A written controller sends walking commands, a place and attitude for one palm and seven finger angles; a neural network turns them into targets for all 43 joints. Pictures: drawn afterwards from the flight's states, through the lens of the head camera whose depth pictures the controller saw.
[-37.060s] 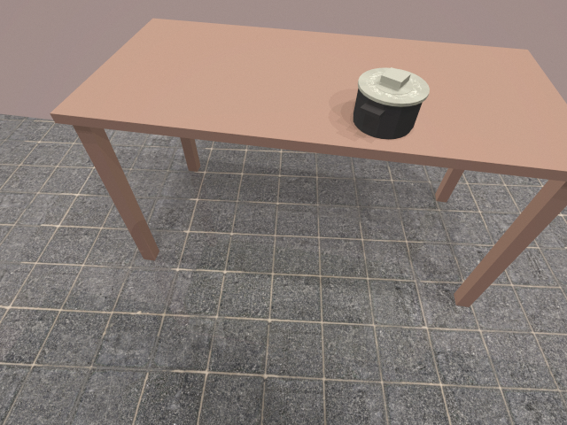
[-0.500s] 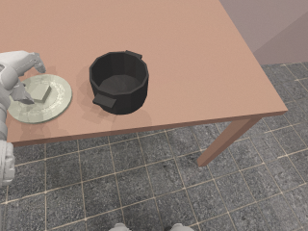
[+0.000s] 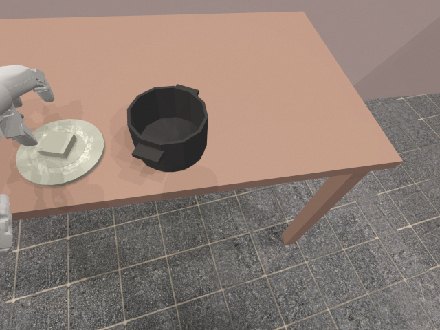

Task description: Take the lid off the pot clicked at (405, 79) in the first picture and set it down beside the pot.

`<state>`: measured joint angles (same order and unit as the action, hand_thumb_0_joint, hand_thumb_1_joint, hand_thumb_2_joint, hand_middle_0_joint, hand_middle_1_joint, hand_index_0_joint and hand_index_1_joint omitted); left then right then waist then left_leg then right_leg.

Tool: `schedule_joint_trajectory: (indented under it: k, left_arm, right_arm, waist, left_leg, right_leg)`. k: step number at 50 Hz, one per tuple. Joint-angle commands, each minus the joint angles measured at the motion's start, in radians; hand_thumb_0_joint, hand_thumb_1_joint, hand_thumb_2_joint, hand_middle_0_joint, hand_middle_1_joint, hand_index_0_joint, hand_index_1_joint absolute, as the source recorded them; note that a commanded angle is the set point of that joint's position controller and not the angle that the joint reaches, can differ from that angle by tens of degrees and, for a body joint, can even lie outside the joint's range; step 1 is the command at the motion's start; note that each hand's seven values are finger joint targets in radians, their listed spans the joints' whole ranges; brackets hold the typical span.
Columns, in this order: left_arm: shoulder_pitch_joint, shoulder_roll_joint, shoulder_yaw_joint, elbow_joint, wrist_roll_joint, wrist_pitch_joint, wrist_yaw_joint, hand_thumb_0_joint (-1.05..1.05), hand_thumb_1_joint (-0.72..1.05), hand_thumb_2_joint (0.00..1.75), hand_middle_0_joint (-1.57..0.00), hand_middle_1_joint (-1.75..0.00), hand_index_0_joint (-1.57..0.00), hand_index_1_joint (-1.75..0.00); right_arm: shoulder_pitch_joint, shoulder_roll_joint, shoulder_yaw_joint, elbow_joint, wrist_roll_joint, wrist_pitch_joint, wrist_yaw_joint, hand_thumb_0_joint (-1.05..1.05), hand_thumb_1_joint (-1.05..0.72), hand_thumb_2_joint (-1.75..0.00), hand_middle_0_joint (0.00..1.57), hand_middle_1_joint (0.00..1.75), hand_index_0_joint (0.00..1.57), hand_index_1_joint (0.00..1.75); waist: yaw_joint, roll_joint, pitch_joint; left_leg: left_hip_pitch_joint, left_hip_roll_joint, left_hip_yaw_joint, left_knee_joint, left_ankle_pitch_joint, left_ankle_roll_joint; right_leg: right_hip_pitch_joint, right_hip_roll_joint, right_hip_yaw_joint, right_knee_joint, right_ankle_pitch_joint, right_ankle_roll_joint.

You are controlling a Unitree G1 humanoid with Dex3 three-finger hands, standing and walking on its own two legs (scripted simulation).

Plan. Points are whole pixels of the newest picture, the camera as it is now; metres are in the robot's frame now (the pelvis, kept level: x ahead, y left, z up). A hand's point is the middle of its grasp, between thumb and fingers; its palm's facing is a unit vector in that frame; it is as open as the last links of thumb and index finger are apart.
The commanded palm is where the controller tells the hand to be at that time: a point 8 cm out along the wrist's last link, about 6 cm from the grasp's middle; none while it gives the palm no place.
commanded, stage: raise the empty hand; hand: left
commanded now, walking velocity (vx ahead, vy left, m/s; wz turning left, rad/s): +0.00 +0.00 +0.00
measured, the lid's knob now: (57, 144) +0.49 +0.30 +0.00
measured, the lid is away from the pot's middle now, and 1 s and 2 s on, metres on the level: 0.23 0.23 0.23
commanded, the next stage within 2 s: draw the hand back to the body in 0.60 s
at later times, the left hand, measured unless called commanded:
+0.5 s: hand (3, 88) +0.47 +0.31 +0.16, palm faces -0.36 -0.10 -0.93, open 11.0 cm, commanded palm +0.48 +0.31 +0.22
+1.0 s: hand (5, 104) +0.45 +0.30 +0.16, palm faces -0.35 -0.11 -0.93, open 11.0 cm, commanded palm +0.42 +0.31 +0.22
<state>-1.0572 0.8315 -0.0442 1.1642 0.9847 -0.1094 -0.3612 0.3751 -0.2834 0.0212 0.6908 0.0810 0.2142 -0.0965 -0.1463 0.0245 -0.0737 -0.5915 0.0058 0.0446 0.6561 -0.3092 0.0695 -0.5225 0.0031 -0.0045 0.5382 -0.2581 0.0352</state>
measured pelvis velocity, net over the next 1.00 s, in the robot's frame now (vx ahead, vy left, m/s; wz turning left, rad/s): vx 0.01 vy -0.01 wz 0.01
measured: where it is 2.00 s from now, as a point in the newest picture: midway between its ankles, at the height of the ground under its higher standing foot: outside the picture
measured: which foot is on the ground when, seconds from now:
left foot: down 0.00-1.00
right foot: down 0.00-1.00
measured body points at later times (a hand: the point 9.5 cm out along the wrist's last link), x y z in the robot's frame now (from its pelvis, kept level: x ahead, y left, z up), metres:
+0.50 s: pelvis +0.01 +0.00 +0.01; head +0.07 +0.01 +0.45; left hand +0.49 +0.31 +0.21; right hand +0.03 -0.28 -0.11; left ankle +0.00 +0.07 -0.72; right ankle -0.01 -0.15 -0.72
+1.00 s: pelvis +0.01 -0.01 +0.01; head +0.05 +0.00 +0.46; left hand +0.46 +0.31 +0.21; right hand +0.04 -0.29 -0.11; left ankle +0.00 +0.07 -0.72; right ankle -0.01 -0.15 -0.72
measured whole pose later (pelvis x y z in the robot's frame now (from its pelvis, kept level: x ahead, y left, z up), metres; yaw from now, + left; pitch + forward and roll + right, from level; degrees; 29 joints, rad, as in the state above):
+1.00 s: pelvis +0.01 -0.01 +0.01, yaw +0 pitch +8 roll -2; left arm -0.92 0.80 -0.02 0.94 0.93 -0.08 -0.43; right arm 0.32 -0.29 0.01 0.66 0.08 0.24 -0.05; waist -0.10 0.03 -0.05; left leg -0.41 -0.01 0.05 0.52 -0.26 0.06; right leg -0.35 -0.01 0.00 0.42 -0.22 0.03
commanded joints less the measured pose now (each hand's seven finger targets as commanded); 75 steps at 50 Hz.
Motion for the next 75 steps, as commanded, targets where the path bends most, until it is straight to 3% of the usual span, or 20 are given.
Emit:
schedule_joint_trajectory:
  k: [1,8,13,18,25,30,35,38,43,48,59,60,61,62,63,65,67,68,70,75]
  left_arm:
    - [-0.475,0.294,0.052,-0.171,-0.008,0.005,0.027,0.00,-0.01,0.64,-0.34,-0.87,-0.34,-0.87]
    - [-0.491,0.278,0.037,-0.194,-0.015,0.015,0.000,0.00,-0.01,0.64,-0.34,-0.87,-0.34,-0.87]
    - [-0.556,0.306,0.057,-0.280,-0.016,0.015,-0.006,0.00,-0.01,0.64,-0.34,-0.87,-0.34,-0.87]
    - [-0.518,0.250,0.016,-0.227,-0.021,0.039,-0.021,0.00,-0.01,0.64,-0.34,-0.87,-0.34,-0.87]
    - [-0.571,0.274,0.036,-0.282,-0.019,0.052,-0.032,0.00,-0.01,0.64,-0.34,-0.87,-0.34,-0.87]
    - [-0.473,0.230,0.001,-0.166,-0.027,0.073,-0.049,0.00,-0.01,0.64,-0.34,-0.87,-0.34,-0.87]
    - [-0.582,0.242,-0.006,-0.258,-0.016,0.062,-0.044,0.00,-0.01,0.64,-0.34,-0.87,-0.34,-0.87]
    - [-0.499,0.318,0.074,-0.259,-0.023,0.045,-0.038,0.00,-0.01,0.64,-0.34,-0.87,-0.34,-0.87]
    - [-0.406,0.249,0.046,-0.345,-0.036,0.036,-0.032,0.00,-0.01,0.64,-0.34,-0.87,-0.34,-0.87]
    - [-0.317,0.333,0.142,-0.448,-0.070,0.038,-0.030,0.00,-0.01,0.64,-0.34,-0.87,-0.34,-0.87]
    - [-0.096,0.250,0.135,-0.660,-0.128,0.080,-0.036,0.00,-0.01,0.64,-0.34,-0.87,-0.34,-0.87]
    - [-0.158,-0.032,0.242,-0.651,-0.735,0.020,0.122,0.00,-0.01,0.64,-0.34,-0.87,-0.34,-0.87]
    - [-0.091,-0.014,0.231,-0.635,-0.793,0.003,0.199,0.00,-0.01,0.64,-0.34,-0.87,-0.34,-0.87]
    - [-0.059,-0.080,0.188,-0.641,-0.802,-0.001,0.236,0.00,-0.01,0.64,-0.34,-0.87,-0.34,-0.87]
    - [-0.043,-0.062,0.248,-0.640,-0.879,-0.008,0.271,0.00,-0.01,0.64,-0.34,-0.87,-0.34,-0.87]
    - [-0.027,0.021,0.354,-0.714,-0.937,-0.016,0.332,0.00,-0.01,0.64,-0.34,-0.87,-0.34,-0.87]
    - [-0.060,0.088,0.438,-0.874,-0.965,-0.038,0.379,0.00,0.04,0.65,-0.34,-0.84,-0.34,-0.84]
    - [-0.082,0.011,0.387,-0.934,-0.980,-0.047,0.391,0.00,0.06,0.66,-0.33,-0.83,-0.33,-0.83]
    - [0.013,-0.082,0.358,-0.922,-1.005,-0.037,0.413,0.00,0.11,0.67,-0.33,-0.80,-0.33,-0.80]
    - [0.312,-0.048,0.473,-0.930,-1.039,-0.012,0.437,0.00,0.22,0.70,-0.31,-0.73,-0.31,-0.73]
  right_arm:
    - [0.104,-0.191,-0.065,-0.046,-0.005,-0.016,-0.012,0.00,-0.90,-0.90,0.20,0.30,0.20,0.30]
    - [0.085,-0.193,-0.067,-0.050,-0.002,-0.013,-0.002,0.00,-0.90,-0.90,0.20,0.30,0.20,0.30]
    - [0.078,-0.190,-0.070,-0.058,-0.004,-0.011,0.005,0.00,-0.90,-0.90,0.20,0.30,0.20,0.30]
    - [0.060,-0.188,-0.067,-0.060,-0.001,-0.007,0.014,0.00,-0.90,-0.90,0.20,0.30,0.20,0.30]
    - [0.047,-0.181,-0.069,-0.071,-0.004,-0.006,0.020,0.00,-0.90,-0.90,0.20,0.30,0.20,0.30]
    - [0.033,-0.186,-0.059,-0.067,0.002,-0.003,0.023,0.00,-0.90,-0.90,0.20,0.30,0.20,0.30]
    - [0.023,-0.183,-0.062,-0.071,-0.004,-0.005,0.019,0.00,-0.90,-0.90,0.20,0.30,0.20,0.30]
    - [0.019,-0.181,-0.062,-0.087,-0.006,-0.006,0.016,0.00,-0.90,-0.90,0.20,0.30,0.20,0.30]
    - [-0.020,-0.170,-0.064,-0.109,-0.004,0.004,0.031,0.00,-0.90,-0.90,0.20,0.30,0.20,0.30]
    - [-0.054,-0.171,-0.062,-0.135,-0.004,0.009,0.039,0.00,-0.90,-0.90,0.20,0.30,0.20,0.30]
    - [-0.152,-0.158,-0.056,-0.174,0.003,0.008,0.064,0.00,-0.90,-0.90,0.20,0.30,0.20,0.30]
    - [-0.045,-0.096,-0.052,-0.226,0.006,-0.051,0.045,0.00,-0.90,-0.90,0.20,0.30,0.20,0.30]
    - [-0.102,-0.133,-0.036,-0.206,0.006,-0.076,0.032,0.00,-0.90,-0.90,0.20,0.30,0.20,0.30]
    - [-0.129,-0.124,-0.029,-0.203,0.006,-0.089,0.024,0.00,-0.90,-0.90,0.20,0.30,0.20,0.30]
    - [-0.129,-0.141,-0.034,-0.200,0.001,-0.103,0.012,0.00,-0.90,-0.90,0.20,0.30,0.20,0.30]
    - [-0.143,-0.151,-0.031,-0.188,-0.007,-0.129,0.001,0.00,-0.90,-0.90,0.20,0.30,0.20,0.30]
    - [-0.165,-0.151,-0.028,-0.180,-0.023,-0.162,0.000,0.00,-0.90,-0.90,0.20,0.30,0.20,0.30]
    - [-0.187,-0.135,-0.024,-0.186,-0.025,-0.185,0.003,0.00,-0.90,-0.90,0.20,0.30,0.20,0.30]
    - [-0.193,-0.124,-0.023,-0.166,-0.032,-0.215,0.009,0.00,-0.90,-0.90,0.20,0.30,0.20,0.30]
    - [-0.206,-0.128,-0.032,-0.157,-0.042,-0.233,0.021,0.00,-0.90,-0.90,0.20,0.30,0.20,0.30]
  waist:
    - [-0.004,0.113,-0.382]
    - [0.006,0.135,-0.377]
    - [0.013,0.170,-0.446]
    - [0.012,0.135,-0.372]
    - [0.018,0.129,-0.412]
    - [0.018,0.027,-0.293]
    - [0.013,0.090,-0.347]
    - [0.038,0.062,-0.383]
    - [0.052,0.118,-0.365]
    - [0.074,0.095,-0.383]
    - [0.094,0.089,-0.304]
    - [0.047,0.013,-0.148]
    - [0.076,-0.010,-0.152]
    - [0.070,0.002,-0.102]
    - [0.079,-0.041,-0.131]
    - [0.106,-0.036,-0.206]
    - [0.123,0.073,-0.274]
    - [0.115,0.177,-0.270]
    - [0.116,0.230,-0.203]
    - [0.157,0.075,-0.183]
  left_leg:
    - [0.421,-0.018,-0.064,-0.056,0.429,-0.002]
    - [0.459,-0.015,-0.062,-0.068,0.480,-0.007]
    - [0.530,-0.012,-0.073,-0.067,0.588,-0.011]
    - [0.493,-0.013,-0.067,-0.087,0.566,-0.011]
    - [0.531,-0.015,-0.074,-0.103,0.597,-0.005]
    - [0.416,-0.023,-0.049,-0.138,0.433,0.004]
    - [0.466,-0.025,-0.056,-0.145,0.418,0.008]
    - [0.446,-0.033,-0.047,-0.147,0.426,0.014]
    - [0.479,-0.024,-0.046,-0.151,0.490,0.010]
    - [0.473,-0.026,-0.043,-0.157,0.525,0.022]
    - [0.504,-0.021,-0.070,-0.183,0.498,0.016]
    - [0.625,0.059,-0.101,-0.222,0.331,-0.025]
    - [0.655,0.075,-0.155,-0.265,0.231,-0.025]
    - [0.648,0.081,-0.177,-0.301,0.130,-0.024]
    - [0.625,0.073,-0.155,-0.310,0.088,-0.020]
    - [0.601,0.044,-0.096,-0.292,0.156,-0.016]
    - [0.645,0.040,-0.085,-0.284,0.269,-0.034]
    - [0.670,0.043,-0.083,-0.290,0.310,-0.048]
    - [0.673,0.052,-0.087,-0.299,0.354,-0.067]
    - [0.566,0.032,-0.026,-0.285,0.438,-0.046]
  right_leg:
    - [0.023,0.073,-0.042,-0.055,0.207,-0.064]
    - [0.040,0.073,-0.042,-0.071,0.222,-0.064]
    - [0.067,0.073,-0.042,-0.078,0.269,-0.064]
    - [0.074,0.070,-0.048,-0.088,0.264,-0.064]
    - [0.128,0.066,-0.045,-0.105,0.289,-0.064]
    - [0.145,0.061,-0.045,-0.113,0.251,-0.062]
    - [0.151,0.058,-0.036,-0.126,0.241,-0.066]
    - [0.217,0.056,-0.033,-0.119,0.271,-0.066]
    - [0.213,0.052,-0.034,-0.125,0.274,-0.067]
    - [0.289,0.045,-0.028,-0.127,0.319,-0.064]
    - [0.276,0.042,-0.041,-0.146,0.248,-0.069]
    - [0.167,0.023,-0.055,-0.159,0.168,-0.083]
    - [0.171,0.029,-0.036,-0.173,0.106,-0.084]
    - [0.143,0.034,-0.036,-0.190,0.057,-0.085]
    - [0.187,0.029,-0.025,-0.202,0.062,-0.085]
    - [0.292,0.027,-0.018,-0.204,0.146,-0.083]
    - [0.339,0.028,-0.016,-0.204,0.195,-0.085]
    - [0.331,0.027,-0.014,-0.210,0.200,-0.084]
    - [0.323,0.033,-0.020,-0.224,0.197,-0.084]
    - [0.468,0.033,-0.024,-0.216,0.344,-0.076]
